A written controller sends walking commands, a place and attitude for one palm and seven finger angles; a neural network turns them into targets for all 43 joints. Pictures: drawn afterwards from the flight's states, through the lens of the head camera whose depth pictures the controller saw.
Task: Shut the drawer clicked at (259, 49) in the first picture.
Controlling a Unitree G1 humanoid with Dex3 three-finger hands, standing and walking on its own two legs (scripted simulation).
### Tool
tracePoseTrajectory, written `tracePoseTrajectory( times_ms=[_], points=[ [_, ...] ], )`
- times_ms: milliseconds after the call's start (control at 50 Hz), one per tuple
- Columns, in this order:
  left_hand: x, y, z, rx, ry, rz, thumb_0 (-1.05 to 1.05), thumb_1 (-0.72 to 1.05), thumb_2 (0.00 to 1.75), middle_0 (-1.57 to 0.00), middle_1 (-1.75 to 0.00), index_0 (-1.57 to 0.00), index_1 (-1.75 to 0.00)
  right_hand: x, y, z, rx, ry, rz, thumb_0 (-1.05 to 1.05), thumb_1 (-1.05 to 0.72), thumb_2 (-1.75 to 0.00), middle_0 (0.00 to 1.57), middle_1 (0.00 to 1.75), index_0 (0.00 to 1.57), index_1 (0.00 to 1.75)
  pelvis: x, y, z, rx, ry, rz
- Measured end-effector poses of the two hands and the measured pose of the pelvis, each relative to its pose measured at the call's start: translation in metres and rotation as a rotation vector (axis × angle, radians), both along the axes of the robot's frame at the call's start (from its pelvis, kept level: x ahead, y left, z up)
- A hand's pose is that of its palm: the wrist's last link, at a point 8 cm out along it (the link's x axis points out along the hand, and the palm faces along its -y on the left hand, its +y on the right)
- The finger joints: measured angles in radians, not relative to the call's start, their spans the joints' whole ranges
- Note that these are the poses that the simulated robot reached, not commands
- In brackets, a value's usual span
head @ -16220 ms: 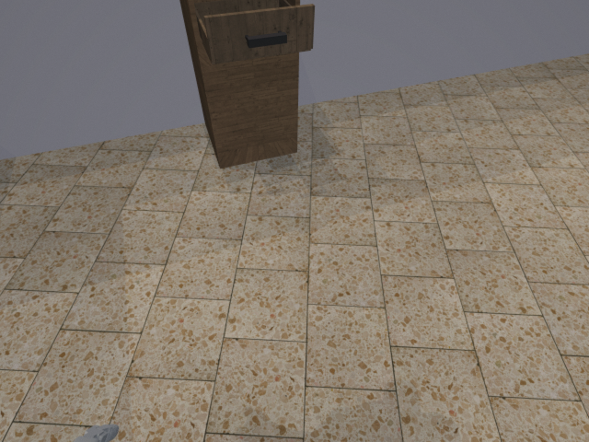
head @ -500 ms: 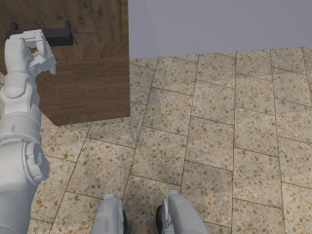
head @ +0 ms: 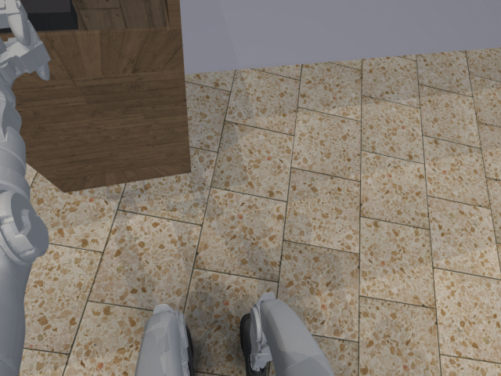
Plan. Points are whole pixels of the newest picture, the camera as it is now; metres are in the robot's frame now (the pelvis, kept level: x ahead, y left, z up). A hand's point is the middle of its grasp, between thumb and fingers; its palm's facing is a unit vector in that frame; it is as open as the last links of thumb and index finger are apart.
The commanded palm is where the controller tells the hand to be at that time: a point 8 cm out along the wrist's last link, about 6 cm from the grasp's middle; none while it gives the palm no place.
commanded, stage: push the drawer shut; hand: left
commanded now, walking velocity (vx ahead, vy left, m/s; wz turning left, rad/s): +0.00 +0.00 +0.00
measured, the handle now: (17, 3) +0.65 +0.25 +0.07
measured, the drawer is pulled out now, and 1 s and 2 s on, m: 0.00 0.00 0.00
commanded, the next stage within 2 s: pull the fist back off the drawer in 0.34 s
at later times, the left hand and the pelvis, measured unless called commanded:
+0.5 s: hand (30, 43) +0.57 +0.23 +0.08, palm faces +0.08 -0.99 -0.06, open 3.5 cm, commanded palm +0.61 +0.24 +0.08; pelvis -0.02 +0.01 -0.01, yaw -1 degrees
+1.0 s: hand (36, 45) +0.57 +0.22 +0.08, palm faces +0.11 -0.99 -0.03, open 3.4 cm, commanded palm +0.55 +0.23 +0.08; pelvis -0.01 +0.01 +0.00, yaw +0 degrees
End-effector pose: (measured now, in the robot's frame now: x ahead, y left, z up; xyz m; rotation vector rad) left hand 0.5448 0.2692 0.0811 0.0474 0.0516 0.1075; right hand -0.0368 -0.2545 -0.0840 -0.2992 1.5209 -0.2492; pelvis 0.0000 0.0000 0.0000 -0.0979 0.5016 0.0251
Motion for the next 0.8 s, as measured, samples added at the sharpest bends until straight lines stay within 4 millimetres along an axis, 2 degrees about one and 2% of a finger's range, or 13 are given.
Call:
tracePoseTrajectory(
  times_ms=[380, 800],
  points=[
    [0.002, 0.008, 0.003, 0.008, 0.006, -0.019, 0.10, 0.71, 0.97, -1.40, -1.60, -1.40, -1.60, -0.013, 0.002, 0.000, -0.046, -0.052, 0.016, 0.00, -0.90, -0.90, 0.20, 0.30, 0.20, 0.30, -0.017, 0.005, -0.008, -0.015, 0.018, -0.001],
    [0.003, 0.013, 0.001, -0.004, -0.002, -0.016, 0.09, 0.66, 0.94, -1.40, -1.60, -1.40, -1.60, -0.021, 0.017, 0.001, -0.019, -0.019, 0.026, 0.00, -0.90, -0.90, 0.20, 0.30, 0.21, 0.30, -0.018, 0.014, -0.008, -0.020, 0.021, 0.005]
  ],
)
